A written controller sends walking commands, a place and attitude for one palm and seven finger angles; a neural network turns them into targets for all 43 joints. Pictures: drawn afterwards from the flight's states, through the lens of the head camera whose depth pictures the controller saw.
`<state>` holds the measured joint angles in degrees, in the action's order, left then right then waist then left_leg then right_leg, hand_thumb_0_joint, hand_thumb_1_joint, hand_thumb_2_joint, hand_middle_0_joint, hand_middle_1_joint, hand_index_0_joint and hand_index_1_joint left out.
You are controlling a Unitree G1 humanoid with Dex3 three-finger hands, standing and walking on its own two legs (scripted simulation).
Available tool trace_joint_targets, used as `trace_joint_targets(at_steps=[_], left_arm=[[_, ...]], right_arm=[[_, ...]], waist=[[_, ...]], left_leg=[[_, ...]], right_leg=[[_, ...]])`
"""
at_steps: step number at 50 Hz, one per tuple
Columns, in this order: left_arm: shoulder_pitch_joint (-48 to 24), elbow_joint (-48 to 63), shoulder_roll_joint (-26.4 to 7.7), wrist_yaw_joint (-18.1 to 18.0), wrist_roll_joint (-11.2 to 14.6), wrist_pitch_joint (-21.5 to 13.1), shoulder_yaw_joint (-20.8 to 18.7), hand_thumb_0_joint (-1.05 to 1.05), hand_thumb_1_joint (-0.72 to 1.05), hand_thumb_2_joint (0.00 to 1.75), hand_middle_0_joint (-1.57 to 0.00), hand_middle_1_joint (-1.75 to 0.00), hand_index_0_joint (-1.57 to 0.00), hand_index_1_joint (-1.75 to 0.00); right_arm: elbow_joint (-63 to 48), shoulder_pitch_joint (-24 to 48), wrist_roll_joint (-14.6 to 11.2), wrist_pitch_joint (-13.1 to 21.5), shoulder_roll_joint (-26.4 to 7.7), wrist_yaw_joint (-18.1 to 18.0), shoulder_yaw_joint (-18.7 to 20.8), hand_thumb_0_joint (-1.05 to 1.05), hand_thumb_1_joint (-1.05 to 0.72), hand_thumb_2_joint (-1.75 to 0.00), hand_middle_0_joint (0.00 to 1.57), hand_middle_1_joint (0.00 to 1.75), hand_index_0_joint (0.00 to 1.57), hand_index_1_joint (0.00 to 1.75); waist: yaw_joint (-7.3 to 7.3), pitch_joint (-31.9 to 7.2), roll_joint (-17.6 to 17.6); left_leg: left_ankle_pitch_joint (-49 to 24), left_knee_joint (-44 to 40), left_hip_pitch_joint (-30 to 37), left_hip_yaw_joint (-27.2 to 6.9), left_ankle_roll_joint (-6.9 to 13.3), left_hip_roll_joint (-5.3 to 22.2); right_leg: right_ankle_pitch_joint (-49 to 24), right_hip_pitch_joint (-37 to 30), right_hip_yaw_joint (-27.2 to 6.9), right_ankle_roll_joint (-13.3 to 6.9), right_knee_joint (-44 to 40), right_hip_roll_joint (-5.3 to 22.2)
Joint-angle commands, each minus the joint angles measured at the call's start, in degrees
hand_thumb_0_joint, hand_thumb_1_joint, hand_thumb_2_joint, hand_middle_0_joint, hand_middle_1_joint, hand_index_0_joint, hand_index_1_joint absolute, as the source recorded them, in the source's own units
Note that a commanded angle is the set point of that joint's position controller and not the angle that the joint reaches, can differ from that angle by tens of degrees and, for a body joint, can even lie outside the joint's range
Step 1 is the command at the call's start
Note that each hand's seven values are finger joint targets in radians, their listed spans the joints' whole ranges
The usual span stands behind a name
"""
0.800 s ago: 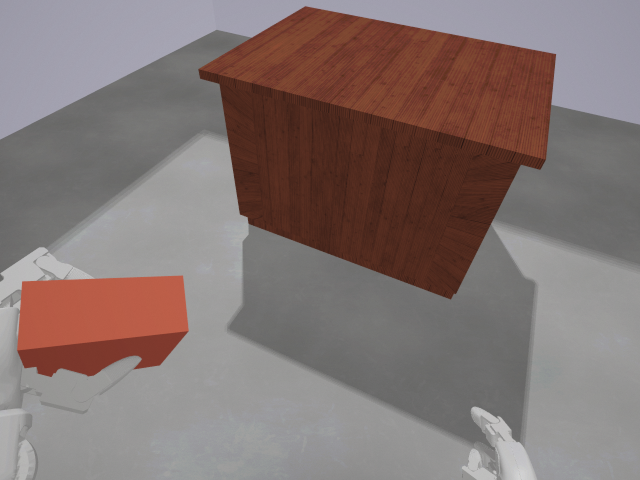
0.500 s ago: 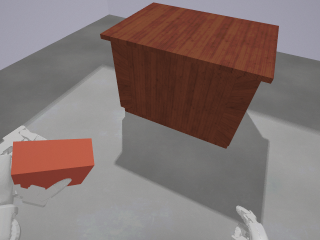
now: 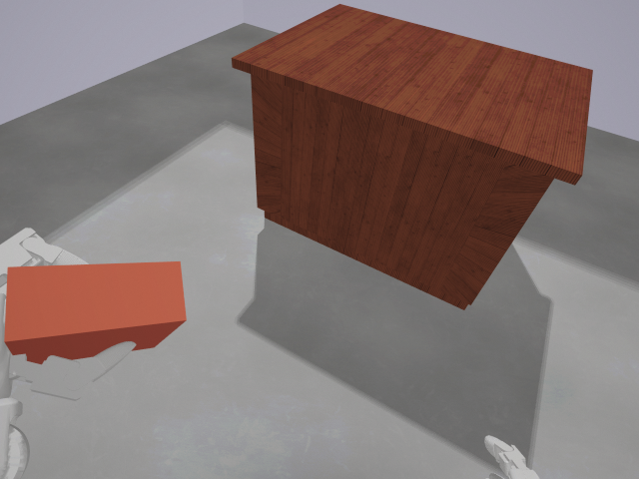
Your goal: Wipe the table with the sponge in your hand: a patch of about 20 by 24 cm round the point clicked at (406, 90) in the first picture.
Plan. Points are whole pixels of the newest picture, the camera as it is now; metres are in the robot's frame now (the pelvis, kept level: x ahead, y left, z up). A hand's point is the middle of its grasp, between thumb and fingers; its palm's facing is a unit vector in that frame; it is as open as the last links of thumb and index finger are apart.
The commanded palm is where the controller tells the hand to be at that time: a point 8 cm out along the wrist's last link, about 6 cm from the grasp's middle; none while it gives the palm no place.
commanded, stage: walk to a spot facing it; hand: left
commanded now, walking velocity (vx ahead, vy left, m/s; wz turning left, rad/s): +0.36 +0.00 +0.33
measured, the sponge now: (121, 314) +0.23 +0.20 +0.16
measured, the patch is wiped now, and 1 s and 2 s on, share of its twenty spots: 0.00 0.00 0.00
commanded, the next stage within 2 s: none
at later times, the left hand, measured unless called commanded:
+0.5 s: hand (128, 239) +0.30 +0.21 +0.18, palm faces +0.48 -0.74 -0.48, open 9.6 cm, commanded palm +0.23 +0.25 +0.20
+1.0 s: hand (115, 156) +0.42 +0.27 +0.19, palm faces +0.64 -0.61 -0.47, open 9.6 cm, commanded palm +0.34 +0.29 +0.20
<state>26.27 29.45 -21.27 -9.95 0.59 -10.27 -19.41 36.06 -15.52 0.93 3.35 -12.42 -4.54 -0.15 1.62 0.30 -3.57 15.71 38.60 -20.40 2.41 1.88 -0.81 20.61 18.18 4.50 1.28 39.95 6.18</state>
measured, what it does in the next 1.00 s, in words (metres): walks ahead, turning left: right foot, then left foot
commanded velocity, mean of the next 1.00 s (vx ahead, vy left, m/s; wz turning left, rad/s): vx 0.35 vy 0.00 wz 0.40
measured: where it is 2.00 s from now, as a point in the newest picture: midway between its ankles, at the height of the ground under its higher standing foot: (316, 411)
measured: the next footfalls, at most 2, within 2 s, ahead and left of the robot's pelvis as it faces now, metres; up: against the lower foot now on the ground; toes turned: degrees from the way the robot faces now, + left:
right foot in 0.42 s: +0.18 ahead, -0.12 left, +0.00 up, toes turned -2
left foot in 0.94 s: +0.36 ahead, +0.10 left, +0.00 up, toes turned +28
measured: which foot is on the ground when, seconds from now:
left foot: down 0.00-0.44, up 0.46-0.92, down 0.94-1.00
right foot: down 0.00-0.00, up 0.02-0.40, down 0.42-0.94, up 0.96-1.00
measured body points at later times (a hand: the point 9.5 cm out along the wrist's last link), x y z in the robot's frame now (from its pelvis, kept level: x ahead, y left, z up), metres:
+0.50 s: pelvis +0.11 -0.05 +0.01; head +0.13 -0.06 +0.46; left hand +0.27 +0.25 +0.21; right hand +0.31 -0.24 -0.10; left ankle +0.04 +0.08 -0.68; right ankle +0.14 -0.12 -0.72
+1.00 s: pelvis +0.28 -0.02 -0.01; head +0.31 -0.03 +0.44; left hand +0.38 +0.30 +0.21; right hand +0.52 -0.19 -0.10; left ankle +0.32 +0.08 -0.72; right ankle +0.19 -0.14 -0.63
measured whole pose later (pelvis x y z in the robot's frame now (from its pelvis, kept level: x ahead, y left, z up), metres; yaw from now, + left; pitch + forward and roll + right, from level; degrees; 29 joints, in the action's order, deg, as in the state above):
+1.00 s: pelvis +0.28 -0.02 -0.01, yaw +19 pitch -1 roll +3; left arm 23.9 29.8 -24.1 -9.9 1.1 -11.4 -22.9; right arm 32.8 -9.8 -0.1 2.3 -9.5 -3.2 1.4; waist 0.8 4.7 -2.1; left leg 12.2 36.7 -22.2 12.5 5.3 -0.4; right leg 31.8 18.5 6.6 2.0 71.7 6.7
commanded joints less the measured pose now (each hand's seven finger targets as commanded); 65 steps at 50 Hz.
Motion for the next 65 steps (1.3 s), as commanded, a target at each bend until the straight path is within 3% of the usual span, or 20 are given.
trace_joint_targets(at_steps=[1,3,8,16,20,21,22,23,27,30,39,44,45,47,48,49,53,58,63,65], left_arm=[[-4.8,15.2,-9.6,-1.1,-1.5,-5.1,-6.7,0.00,0.10,1.30,-1.20,-1.60,-1.20,-1.60],[-6.2,12.9,-8.6,-0.7,-1.6,-5.3,-6.1,0.00,0.10,1.30,-1.20,-1.60,-1.20,-1.60],[-2.5,13.6,-6.2,0.3,-0.6,-5.0,-3.4,0.00,0.10,1.30,-1.20,-1.60,-1.20,-1.60],[-3.1,12.1,-8.7,1.1,0.4,-4.4,-5.8,0.00,0.10,1.30,-1.20,-1.60,-1.20,-1.60],[-2.6,9.9,-9.6,1.0,0.3,-3.5,-7.2,0.00,0.10,1.30,-1.20,-1.60,-1.20,-1.60],[-3.0,10.4,-9.6,1.1,0.0,-3.4,-6.6,0.00,0.10,1.30,-1.20,-1.60,-1.20,-1.60],[-2.7,9.1,-12.2,0.8,-0.2,-2.9,-8.5,0.00,0.10,1.30,-1.20,-1.60,-1.20,-1.60],[-4.2,9.5,-12.7,0.5,0.7,-2.9,-9.5,0.00,0.10,1.30,-1.20,-1.60,-1.20,-1.60],[2.2,6.0,-10.8,1.5,0.5,-4.6,-9.1,0.00,0.10,1.30,-1.20,-1.60,-1.20,-1.60],[-2.9,10.1,-10.4,1.2,0.4,-5.6,-7.9,0.00,0.10,1.30,-1.20,-1.60,-1.20,-1.60],[0.4,13.9,-11.4,-1.5,0.5,-5.2,-11.0,0.00,0.10,1.30,-1.20,-1.60,-1.20,-1.60],[-1.5,13.9,-11.5,-2.4,0.9,-4.8,-10.3,0.00,0.10,1.30,-1.20,-1.60,-1.20,-1.60],[-1.1,12.8,-10.1,-2.0,1.1,-4.9,-8.5,0.00,0.10,1.30,-1.20,-1.60,-1.20,-1.60],[-4.1,16.0,-11.9,-1.7,1.8,-5.8,-10.4,0.00,0.10,1.30,-1.20,-1.60,-1.20,-1.60],[-9.4,15.8,-15.4,-1.1,0.6,-5.3,-10.9,0.00,0.10,1.30,-1.20,-1.60,-1.20,-1.60],[-8.3,7.7,-12.9,0.7,0.8,-3.9,-10.0,0.00,0.10,1.30,-1.20,-1.60,-1.20,-1.60],[0.2,19.0,-13.6,0.9,1.6,-5.5,-13.4,0.00,0.10,1.30,-1.20,-1.60,-1.20,-1.60],[4.0,19.2,-8.4,1.0,2.3,-6.3,-11.5,0.00,0.10,1.30,-1.20,-1.60,-1.20,-1.60],[-3.1,9.5,-4.3,1.6,0.8,-4.6,-6.7,0.00,0.10,1.30,-1.20,-1.60,-1.20,-1.60],[-7.7,8.5,-4.2,1.5,-0.3,-3.6,-4.7,0.00,0.10,1.30,-1.20,-1.60,-1.20,-1.60]], right_arm=[[-9.6,6.9,-0.5,4.0,-4.7,-0.1,1.6,0.00,-0.90,-0.90,0.20,0.30,0.20,0.30],[-7.9,5.6,0.2,4.7,-5.5,0.2,2.2,0.00,-0.90,-0.90,0.20,0.30,0.20,0.30],[-6.3,4.6,-0.6,5.9,-5.4,0.9,2.3,0.00,-0.90,-0.90,0.20,0.30,0.20,0.30],[-6.6,5.7,0.0,5.6,-4.9,0.2,2.0,0.00,-0.90,-0.90,0.20,0.30,0.20,0.30],[-7.0,7.9,-0.3,3.9,-4.8,0.2,1.8,0.00,-0.90,-0.90,0.20,0.30,0.20,0.30],[-7.4,7.9,-0.5,3.5,-4.0,0.4,1.8,0.00,-0.90,-0.90,0.20,0.30,0.20,0.30],[-8.2,7.9,-0.6,3.0,-3.5,0.5,2.3,0.00,-0.90,-0.90,0.20,0.30,0.20,0.30],[-9.0,9.8,-0.4,2.8,-5.2,0.3,2.6,0.00,-0.90,-0.90,0.20,0.30,0.20,0.30],[-8.0,10.2,-0.5,0.7,-4.9,0.6,2.6,0.00,-0.90,-0.90,0.20,0.30,0.20,0.30],[-8.5,10.6,-0.3,-0.4,-4.4,0.8,2.5,0.00,-0.90,-0.90,0.20,0.30,0.20,0.30],[-12.6,7.4,-0.8,0.7,-3.8,1.0,3.5,0.00,-0.90,-0.90,0.20,0.30,0.20,0.30],[-13.1,5.1,-1.2,1.1,-3.1,0.3,3.8,0.00,-0.90,-0.90,0.20,0.30,0.20,0.30],[-13.1,4.9,-1.2,1.3,-3.8,0.0,3.9,0.00,-0.90,-0.90,0.20,0.30,0.20,0.30],[-13.7,6.0,-1.1,2.1,-4.9,0.8,3.0,0.00,-0.90,-0.90,0.20,0.30,0.20,0.30],[-12.8,5.8,-1.4,2.5,-5.6,1.8,2.9,0.00,-0.90,-0.90,0.20,0.30,0.20,0.30],[-11.6,7.1,-1.3,2.2,-6.6,2.1,3.3,0.00,-0.90,-0.90,0.20,0.30,0.20,0.30],[-10.2,8.5,-2.1,2.3,-4.5,2.0,3.7,0.00,-0.90,-0.90,0.20,0.30,0.20,0.30],[-9.9,7.5,-2.0,4.8,-4.6,2.6,3.5,0.00,-0.90,-0.90,0.20,0.30,0.20,0.30],[-9.1,6.2,-2.1,5.5,-4.5,0.7,3.4,0.00,-0.90,-0.90,0.20,0.30,0.20,0.30],[-9.0,5.7,-2.5,5.3,-3.2,0.4,2.6,0.00,-0.90,-0.90,0.20,0.30,0.20,0.30]], waist=[[0.60,0.2,22.1],[0.49,1.9,12.8],[-0.80,-4.0,15.3],[-0.68,-5.0,15.5],[-2.15,-8.2,11.5],[-2.23,-10.6,4.5],[-2.44,-11.7,-10.6],[-2.67,-9.1,-10.2],[-1.77,-0.5,1.7],[-0.88,-1.3,0.6],[-4.08,-3.9,-5.6],[-0.92,-11.8,-6.2],[0.82,-14.2,-1.8],[-0.63,-17.9,15.0],[0.98,-12.3,8.1],[0.44,-6.1,3.5],[-2.77,-5.9,14.3],[-1.93,-5.9,21.2],[-2.44,-4.3,16.4],[-2.41,-4.7,6.5]], left_leg=[[27.4,-29.0,6.2,-41.7,10.1,21.5],[19.7,-26.6,5.1,-37.9,11.1,19.8],[-2.8,-21.8,13.6,-21.2,8.8,12.9],[-13.9,-19.5,16.0,-18.9,9.0,13.6],[-12.5,-8.4,4.1,-12.9,5.7,10.5],[-7.9,2.2,-5.1,-9.5,4.2,8.3],[7.5,19.5,-17.6,-1.9,0.9,0.7],[15.2,31.2,-23.8,-3.8,-0.8,0.0],[3.6,40.1,-24.2,-4.8,-3.2,5.5],[0.2,38.5,-26.5,-1.4,-4.1,6.0],[-2.4,4.9,-17.3,11.6,-2.6,4.3],[-7.0,-9.7,8.2,19.1,-0.1,-4.0],[-11.2,-11.5,20.8,13.4,2.0,-0.9],[-39.7,-12.9,34.9,-33.6,18.5,26.7],[-35.5,-16.1,29.9,-38.1,19.2,28.4],[-27.6,-17.9,22.5,-31.0,16.2,25.4],[-7.3,-20.7,7.4,-16.9,12.4,18.8],[0.1,-23.6,-1.0,-8.3,7.9,14.0],[2.0,-13.8,1.0,-7.0,5.5,12.0],[4.8,0.5,-4.2,-3.4,2.2,7.0]], right_leg=[[12.4,18.3,-4.8,-1.0,25.4,-3.2],[8.5,19.1,-6.0,-0.6,26.7,-1.8],[2.7,16.3,-0.5,1.1,19.4,-3.5],[2.5,9.8,3.0,1.3,1.2,-4.5],[-4.5,-14.0,3.5,-0.4,-16.7,-4.9],[-3.0,-24.4,-5.0,-3.4,-18.5,2.5],[-2.5,-31.1,-26.1,-9.1,-21.9,16.3],[-3.6,-28.2,-34.3,-12.0,-24.7,23.3],[-10.8,-14.5,-16.2,-8.9,-24.4,16.0],[-24.3,-17.2,-3.2,-7.2,-22.9,13.9],[-48.4,-24.8,4.6,-5.3,-18.5,12.6],[-57.9,-17.2,11.3,-2.3,5.4,10.9],[-49.6,-7.9,11.5,-0.4,17.4,9.9],[16.4,17.2,1.1,2.1,44.9,-3.8],[17.3,22.4,-6.0,0.8,47.6,-2.8],[13.8,24.2,-6.3,1.2,44.9,-0.2],[4.2,17.5,-4.3,2.2,31.6,2.7],[-2.8,3.7,3.2,3.5,10.6,-0.1],[0.1,-4.0,7.8,4.5,-5.5,-5.4],[-4.3,-12.9,1.6,2.1,-18.6,0.3]])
